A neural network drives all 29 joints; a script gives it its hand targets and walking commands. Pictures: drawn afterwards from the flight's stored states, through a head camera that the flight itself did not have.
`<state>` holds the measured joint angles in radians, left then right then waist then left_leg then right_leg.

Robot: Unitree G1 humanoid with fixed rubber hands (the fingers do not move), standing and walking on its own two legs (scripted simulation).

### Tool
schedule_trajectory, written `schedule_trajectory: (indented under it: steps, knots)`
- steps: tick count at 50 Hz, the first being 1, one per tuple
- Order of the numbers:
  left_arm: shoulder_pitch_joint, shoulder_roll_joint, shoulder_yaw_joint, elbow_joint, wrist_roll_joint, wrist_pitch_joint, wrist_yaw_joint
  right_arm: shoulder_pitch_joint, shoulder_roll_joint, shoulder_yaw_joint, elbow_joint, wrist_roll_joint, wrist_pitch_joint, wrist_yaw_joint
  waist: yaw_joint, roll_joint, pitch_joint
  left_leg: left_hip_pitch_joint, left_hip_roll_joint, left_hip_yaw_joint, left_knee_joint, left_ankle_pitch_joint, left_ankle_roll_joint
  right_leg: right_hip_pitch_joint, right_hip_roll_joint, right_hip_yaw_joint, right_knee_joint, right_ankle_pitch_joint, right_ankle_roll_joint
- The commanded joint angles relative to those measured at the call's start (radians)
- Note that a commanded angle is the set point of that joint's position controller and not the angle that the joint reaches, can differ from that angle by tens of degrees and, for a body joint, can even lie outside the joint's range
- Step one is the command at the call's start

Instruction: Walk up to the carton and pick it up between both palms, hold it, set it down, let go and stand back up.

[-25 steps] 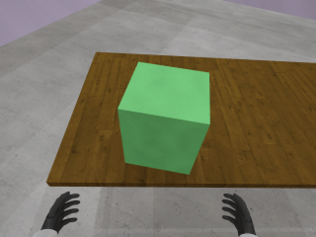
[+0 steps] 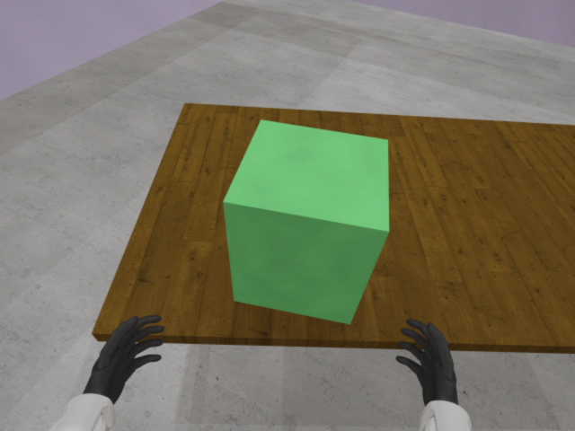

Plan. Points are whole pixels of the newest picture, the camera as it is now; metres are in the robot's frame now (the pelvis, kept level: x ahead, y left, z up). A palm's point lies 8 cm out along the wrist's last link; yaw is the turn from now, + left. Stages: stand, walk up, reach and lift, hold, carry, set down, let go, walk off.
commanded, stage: reach and lift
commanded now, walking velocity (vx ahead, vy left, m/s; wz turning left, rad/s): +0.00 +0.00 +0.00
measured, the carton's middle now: (306, 224) +0.43 +0.01 +0.04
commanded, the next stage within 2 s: none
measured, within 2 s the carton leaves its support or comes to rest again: neither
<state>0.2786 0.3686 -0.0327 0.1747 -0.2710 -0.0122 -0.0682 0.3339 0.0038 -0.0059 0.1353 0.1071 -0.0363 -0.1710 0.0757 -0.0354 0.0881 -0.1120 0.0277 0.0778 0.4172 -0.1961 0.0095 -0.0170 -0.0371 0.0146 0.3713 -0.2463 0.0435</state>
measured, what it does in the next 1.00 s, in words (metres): stands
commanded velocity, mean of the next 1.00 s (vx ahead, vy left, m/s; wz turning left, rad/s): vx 0.00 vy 0.00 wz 0.00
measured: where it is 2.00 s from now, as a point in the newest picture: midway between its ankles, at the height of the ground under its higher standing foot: outside the picture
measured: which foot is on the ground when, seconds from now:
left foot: down 0.00-1.00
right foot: down 0.00-1.00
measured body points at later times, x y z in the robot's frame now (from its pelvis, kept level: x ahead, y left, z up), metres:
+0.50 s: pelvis +0.01 -0.01 +0.00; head +0.02 +0.01 +0.45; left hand +0.25 +0.24 +0.04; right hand +0.26 -0.17 +0.03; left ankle +0.03 +0.11 -0.74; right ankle -0.02 -0.15 -0.74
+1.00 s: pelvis +0.00 -0.01 +0.00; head +0.03 +0.00 +0.45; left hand +0.33 +0.23 +0.09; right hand +0.31 -0.18 +0.08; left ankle +0.03 +0.11 -0.74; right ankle -0.02 -0.15 -0.74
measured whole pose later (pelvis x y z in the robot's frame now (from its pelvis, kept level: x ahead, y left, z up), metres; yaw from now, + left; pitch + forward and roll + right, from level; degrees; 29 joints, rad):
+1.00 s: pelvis +0.00 -0.01 +0.00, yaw -1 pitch -3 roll +0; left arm -0.19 0.39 0.11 0.06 -0.29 0.40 -0.08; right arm -0.09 -0.11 0.01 -0.02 0.25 0.28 -0.28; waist 0.02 -0.03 0.11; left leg -0.15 0.03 0.08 0.35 -0.15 0.00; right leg -0.07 -0.02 0.03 0.33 -0.21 0.03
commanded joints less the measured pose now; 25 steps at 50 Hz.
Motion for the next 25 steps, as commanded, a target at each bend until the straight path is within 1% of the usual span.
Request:
schedule_trajectory:
  steps: [1, 2, 3, 4, 5, 6, 7, 8, 9, 10, 11, 12, 13, 14, 15, 16, 17, 18, 19, 20, 21, 22, 23, 24, 25]
  knots:
    - [-0.144, 0.141, 0.049, -0.261, -0.028, -0.099, 0.009, -0.102, -0.047, 0.0, -0.265, 0.017, -0.07, -0.008, -0.006, 0.152, -0.097, 0.057, 0.0, -0.032, -0.062, 0.167, -0.058, -0.114, 0.028, 0.01, -0.077, 0.018, -0.077]
    - [-0.183, 0.148, 0.042, -0.263, -0.042, -0.102, 0.008, -0.125, -0.018, 0.017, -0.283, 0.03, -0.069, -0.014, -0.002, 0.147, -0.111, 0.044, 0.001, -0.03, -0.059, 0.167, -0.058, -0.103, 0.027, 0.014, -0.075, 0.022, -0.075]
    - [-0.142, 0.155, 0.055, -0.278, -0.031, -0.109, 0.007, -0.095, -0.016, 0.017, -0.278, 0.03, -0.078, -0.017, 0.003, 0.167, -0.127, 0.052, 0.001, -0.029, -0.047, 0.212, -0.06, -0.1, 0.024, 0.018, -0.073, 0.062, -0.079]
    - [-0.14, 0.147, 0.052, -0.287, -0.026, -0.106, 0.006, -0.083, -0.027, 0.009, -0.292, 0.019, -0.082, -0.025, -0.015, 0.156, -0.132, 0.081, -0.003, -0.037, -0.051, 0.211, -0.063, -0.111, 0.029, 0.012, -0.079, 0.069, -0.074]
    - [-0.167, 0.148, 0.051, -0.282, -0.035, -0.103, 0.003, -0.111, -0.036, 0.001, -0.291, 0.005, -0.08, -0.027, -0.008, 0.156, -0.159, 0.08, -0.001, -0.039, -0.048, 0.2, -0.064, -0.098, 0.031, 0.014, -0.082, 0.039, -0.081]
    - [-0.181, 0.156, 0.046, -0.281, -0.044, -0.102, 0.007, -0.122, -0.019, 0.016, -0.285, 0.017, -0.078, -0.031, -0.003, 0.165, -0.156, 0.053, 0.0, -0.04, -0.048, 0.193, -0.061, -0.099, 0.026, 0.017, -0.077, 0.043, -0.079]
    - [-0.171, 0.155, 0.047, -0.275, -0.048, -0.094, 0.005, -0.107, -0.035, 0.002, -0.294, 0.006, -0.071, -0.034, -0.019, 0.145, -0.146, 0.067, -0.002, -0.048, -0.052, 0.201, -0.06, -0.093, 0.029, 0.016, -0.077, 0.058, -0.076]
    - [-0.164, 0.153, 0.042, -0.302, -0.048, -0.087, 0.007, -0.115, -0.056, -0.006, -0.289, 0.005, -0.066, -0.037, -0.016, 0.163, -0.152, 0.073, 0.001, -0.051, -0.054, 0.22, -0.062, -0.087, 0.028, 0.012, -0.082, 0.067, -0.078]
    - [-0.181, 0.161, 0.046, -0.297, -0.049, -0.079, 0.004, -0.125, -0.061, -0.012, -0.295, 0.0, -0.061, -0.041, -0.023, 0.157, -0.165, 0.076, -0.002, -0.048, -0.049, 0.224, -0.065, -0.085, 0.029, 0.018, -0.081, 0.08, -0.077]
    - [-0.203, 0.162, 0.06, -0.286, -0.048, -0.065, 0.002, -0.148, -0.063, -0.01, -0.298, 0.004, -0.052, -0.042, -0.009, 0.161, -0.159, 0.076, -0.003, -0.047, -0.051, 0.215, -0.061, -0.087, 0.03, 0.018, -0.082, 0.071, -0.079]
    - [-0.17, 0.159, 0.068, -0.297, -0.043, -0.06, 0.002, -0.124, -0.047, -0.001, -0.304, 0.002, -0.035, -0.048, -0.005, 0.144, -0.156, 0.086, -0.006, -0.044, -0.052, 0.213, -0.057, -0.086, 0.026, 0.022, -0.086, 0.07, -0.075]
    - [-0.231, 0.166, 0.057, -0.299, -0.064, -0.048, 0.001, -0.192, -0.067, -0.012, -0.341, 0.001, -0.034, -0.048, -0.016, 0.116, -0.185, 0.076, -0.009, -0.045, -0.054, 0.202, -0.05, -0.089, 0.023, 0.022, -0.084, 0.072, -0.069]
    - [-0.233, 0.166, 0.061, -0.312, -0.064, -0.042, 0.004, -0.167, -0.053, 0.002, -0.338, 0.006, -0.023, -0.049, -0.01, 0.112, -0.169, 0.074, -0.004, -0.05, -0.056, 0.202, -0.044, -0.094, 0.023, 0.018, -0.078, 0.078, -0.061]
    - [-0.258, 0.173, 0.068, -0.344, -0.071, -0.032, 0.006, -0.21, -0.061, -0.006, -0.377, 0.013, -0.01, -0.055, -0.019, 0.105, -0.198, 0.08, -0.006, -0.049, -0.057, 0.194, -0.041, -0.09, 0.025, 0.017, -0.076, 0.073, -0.062]
    - [-0.25, 0.165, 0.065, -0.351, -0.082, -0.021, 0.008, -0.201, -0.064, 0.006, -0.37, 0.022, -0.001, -0.052, -0.019, 0.105, -0.19, 0.078, -0.001, -0.054, -0.058, 0.217, -0.043, -0.077, 0.028, 0.01, -0.072, 0.094, -0.067]
    - [-0.286, 0.175, 0.07, -0.363, -0.083, -0.012, 0.01, -0.238, -0.063, 0.008, -0.393, 0.023, 0.014, -0.053, -0.011, 0.093, -0.198, 0.095, -0.004, -0.051, -0.058, 0.211, -0.037, -0.081, 0.027, 0.016, -0.076, 0.088, -0.06]
    - [-0.303, 0.172, 0.079, -0.347, -0.074, -0.007, 0.008, -0.221, -0.046, 0.014, -0.37, 0.024, 0.03, -0.056, -0.015, 0.096, -0.196, 0.097, -0.001, -0.053, -0.055, 0.2, -0.033, -0.084, 0.024, 0.016, -0.075, 0.085, -0.06]
    - [-0.287, 0.186, 0.085, -0.33, -0.08, 0.01, 0.002, -0.224, -0.048, 0.017, -0.382, 0.027, 0.046, -0.059, -0.013, 0.07, -0.165, 0.098, -0.008, -0.049, -0.06, 0.207, -0.032, -0.094, 0.016, 0.023, -0.084, 0.104, -0.055]
    - [-0.302, 0.177, 0.086, -0.349, -0.073, 0.03, 0.002, -0.229, -0.06, 0.017, -0.394, 0.034, 0.054, -0.066, -0.026, 0.082, -0.197, 0.11, -0.006, -0.05, -0.058, 0.224, -0.03, -0.085, 0.018, 0.027, -0.078, 0.141, -0.053]
    - [-0.309, 0.187, 0.108, -0.329, -0.084, 0.039, -0.003, -0.239, -0.05, 0.035, -0.381, 0.041, 0.07, -0.068, -0.009, 0.067, -0.184, 0.1, -0.011, -0.045, -0.061, 0.212, -0.025, -0.083, 0.012, 0.032, -0.074, 0.147, -0.046]
    - [-0.327, 0.185, 0.097, -0.337, -0.083, 0.065, -0.006, -0.257, -0.067, 0.046, -0.397, 0.05, 0.09, -0.076, -0.026, 0.049, -0.185, 0.121, -0.011, -0.046, -0.068, 0.232, -0.023, -0.06, 0.017, 0.028, -0.077, 0.185, -0.038]
    - [-0.355, 0.192, 0.113, -0.358, -0.077, 0.068, -0.005, -0.281, -0.066, 0.053, -0.414, 0.059, 0.09, -0.078, -0.009, 0.074, -0.214, 0.126, -0.012, -0.042, -0.063, 0.246, -0.024, -0.054, 0.015, 0.03, -0.066, 0.205, -0.041]
    - [-0.338, 0.182, 0.123, -0.35, -0.07, 0.082, -0.007, -0.281, -0.072, 0.05, -0.405, 0.059, 0.091, -0.076, -0.007, 0.078, -0.207, 0.129, -0.016, -0.037, -0.059, 0.276, -0.033, -0.055, 0.018, 0.023, -0.066, 0.227, -0.038]
    - [-0.345, 0.178, 0.131, -0.339, -0.059, 0.096, -0.011, -0.297, -0.079, 0.042, -0.415, 0.062, 0.101, -0.081, -0.015, 0.075, -0.21, 0.14, -0.018, -0.032, -0.054, 0.291, -0.031, -0.052, 0.022, 0.024, -0.067, 0.247, -0.04]
    - [-0.375, 0.181, 0.132, -0.343, -0.055, 0.109, -0.014, -0.312, -0.091, 0.045, -0.404, 0.073, 0.112, -0.083, -0.017, 0.085, -0.216, 0.144, -0.015, -0.034, -0.06, 0.289, -0.032, -0.051, 0.022, 0.021, -0.067, 0.241, -0.039]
